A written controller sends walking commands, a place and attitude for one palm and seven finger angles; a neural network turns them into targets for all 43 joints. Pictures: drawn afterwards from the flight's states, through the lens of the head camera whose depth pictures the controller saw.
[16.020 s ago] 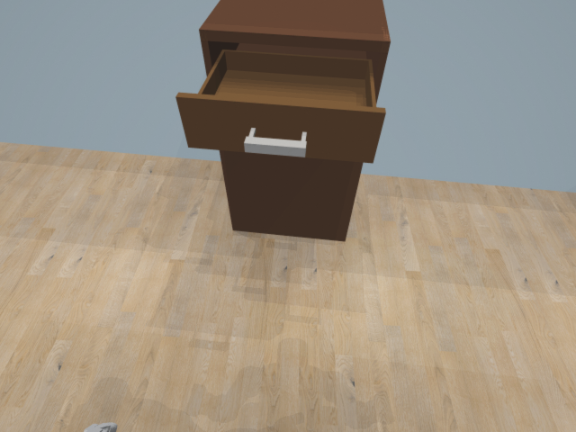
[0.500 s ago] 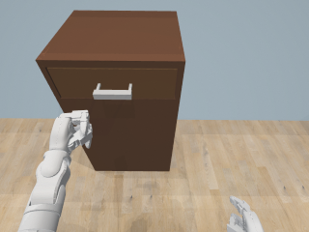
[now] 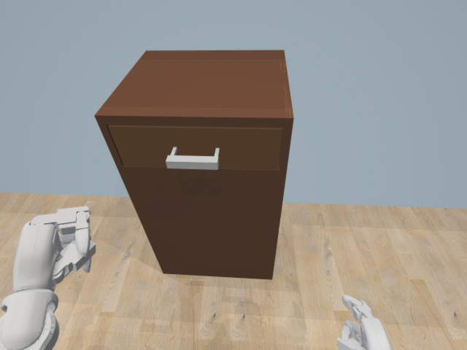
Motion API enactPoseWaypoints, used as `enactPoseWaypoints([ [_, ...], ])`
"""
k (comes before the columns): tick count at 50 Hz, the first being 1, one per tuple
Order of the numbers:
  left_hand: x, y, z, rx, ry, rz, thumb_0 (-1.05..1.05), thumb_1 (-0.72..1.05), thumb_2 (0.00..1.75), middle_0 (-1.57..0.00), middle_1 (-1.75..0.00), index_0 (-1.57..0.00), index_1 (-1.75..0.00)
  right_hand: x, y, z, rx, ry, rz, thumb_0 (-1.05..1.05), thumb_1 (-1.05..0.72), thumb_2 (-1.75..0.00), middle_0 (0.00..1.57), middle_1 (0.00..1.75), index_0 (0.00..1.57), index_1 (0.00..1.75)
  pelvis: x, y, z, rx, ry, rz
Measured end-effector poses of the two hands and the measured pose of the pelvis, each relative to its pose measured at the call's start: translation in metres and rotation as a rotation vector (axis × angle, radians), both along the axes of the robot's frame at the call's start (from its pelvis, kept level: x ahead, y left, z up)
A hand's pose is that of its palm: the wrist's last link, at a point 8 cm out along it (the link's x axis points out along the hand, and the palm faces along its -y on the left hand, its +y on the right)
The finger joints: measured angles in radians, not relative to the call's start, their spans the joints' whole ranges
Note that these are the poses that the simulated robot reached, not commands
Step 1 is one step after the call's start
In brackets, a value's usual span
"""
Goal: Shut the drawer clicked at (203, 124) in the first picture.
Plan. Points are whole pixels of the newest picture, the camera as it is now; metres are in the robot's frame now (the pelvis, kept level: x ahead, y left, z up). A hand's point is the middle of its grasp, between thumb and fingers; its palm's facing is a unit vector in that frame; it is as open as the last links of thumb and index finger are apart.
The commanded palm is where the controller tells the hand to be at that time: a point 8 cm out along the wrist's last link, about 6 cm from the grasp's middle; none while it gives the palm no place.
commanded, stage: draw the hand back to the body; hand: left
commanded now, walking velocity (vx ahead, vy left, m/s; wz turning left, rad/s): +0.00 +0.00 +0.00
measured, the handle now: (194, 156) +0.59 +0.18 -0.01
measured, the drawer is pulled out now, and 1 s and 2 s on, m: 0.00 0.00 0.00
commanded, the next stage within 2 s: step back with the hand held close in 0.30 s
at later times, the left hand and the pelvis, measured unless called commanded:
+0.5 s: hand (68, 248) +0.19 +0.24 +0.17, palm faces +0.39 -0.82 -0.41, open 3.2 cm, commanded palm +0.13 +0.27 +0.17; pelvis +0.00 -0.01 +0.00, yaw +0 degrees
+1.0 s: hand (39, 281) +0.15 +0.25 +0.16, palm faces +0.33 -0.79 -0.51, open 3.2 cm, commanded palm +0.09 +0.29 +0.17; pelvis -0.04 +0.02 -0.01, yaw -1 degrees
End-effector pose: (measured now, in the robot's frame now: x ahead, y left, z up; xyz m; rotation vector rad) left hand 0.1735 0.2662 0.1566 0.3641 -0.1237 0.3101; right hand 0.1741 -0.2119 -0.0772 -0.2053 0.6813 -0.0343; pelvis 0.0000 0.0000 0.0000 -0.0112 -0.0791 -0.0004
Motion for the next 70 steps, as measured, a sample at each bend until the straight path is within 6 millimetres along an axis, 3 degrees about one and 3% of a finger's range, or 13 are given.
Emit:
enactPoseWaypoints([
  [11,-0.040,0.010,0.027,0.103,-0.047,0.082,0.01,0.89,0.90,-1.40,-1.60,-1.40,-1.59,0.007,-0.005,0.002,-0.008,-0.032,0.006,0.02,-0.91,-0.90,0.20,0.29,0.20,0.30,0.004,-0.003,0.000,-0.004,-0.010,0.003],
  [20,-0.030,0.006,0.008,0.043,-0.006,0.086,0.01,0.89,0.90,-1.40,-1.60,-1.40,-1.59,0.005,-0.010,0.002,-0.031,-0.023,0.003,0.02,-0.91,-0.90,0.20,0.29,0.20,0.30,0.002,-0.006,0.000,-0.003,-0.005,0.004],
  [27,-0.020,0.011,0.035,0.158,-0.093,0.048,0.01,0.88,0.90,-1.40,-1.60,-1.40,-1.59,0.000,-0.017,0.002,-0.029,-0.003,-0.035,0.02,-0.91,-0.90,0.20,0.29,0.20,0.30,0.004,-0.005,0.000,-0.012,0.034,-0.002],
  [30,-0.014,0.013,0.032,0.169,-0.072,0.027,0.01,0.89,0.90,-1.40,-1.60,-1.40,-1.59,-0.006,-0.024,0.000,-0.035,0.031,-0.073,0.02,-0.91,-0.90,0.20,0.30,0.20,0.30,0.002,-0.001,0.000,-0.011,0.060,-0.008],
  [36,-0.015,0.013,0.007,0.152,0.061,-0.031,0.01,0.89,0.90,-1.40,-1.60,-1.40,-1.59,-0.026,-0.033,-0.005,-0.055,0.100,-0.153,0.02,-0.91,-0.90,0.20,0.29,0.20,0.30,-0.006,0.009,0.000,-0.001,0.097,-0.014],
  [48,-0.055,0.025,0.026,0.235,-0.048,-0.023,0.01,0.89,0.90,-1.40,-1.60,-1.40,-1.59,-0.048,-0.017,0.001,-0.070,0.045,-0.136,0.02,-0.91,-0.90,0.20,0.29,0.20,0.30,-0.036,0.016,-0.007,0.013,0.091,-0.016],
  [54,-0.074,0.027,0.016,0.211,-0.058,0.003,0.01,0.89,0.90,-1.40,-1.60,-1.40,-1.59,-0.062,-0.011,-0.001,-0.050,0.017,-0.123,0.02,-0.91,-0.90,0.20,0.29,0.20,0.30,-0.056,0.016,-0.012,0.000,0.088,-0.013],
  [61,-0.092,0.029,0.005,0.151,-0.098,-0.026,0.01,0.88,0.90,-1.40,-1.60,-1.40,-1.59,-0.099,-0.013,0.000,-0.119,0.081,-0.119,0.02,-0.90,-0.90,0.21,0.30,0.20,0.30,-0.074,0.020,-0.013,-0.025,0.094,0.007],
  [66,-0.100,0.040,0.019,0.236,-0.123,-0.019,0.01,0.88,0.90,-1.40,-1.60,-1.40,-1.59,-0.117,-0.011,0.003,-0.142,0.099,-0.130,0.02,-0.90,-0.90,0.20,0.30,0.20,0.30,-0.080,0.023,-0.009,-0.054,0.112,0.038],
  [70,-0.106,0.046,0.032,0.271,-0.157,0.005,0.01,0.88,0.90,-1.40,-1.60,-1.40,-1.59,-0.119,-0.006,0.003,-0.131,0.105,-0.113,0.02,-0.90,-0.90,0.20,0.30,0.20,0.30,-0.082,0.021,-0.005,-0.056,0.177,0.021],
])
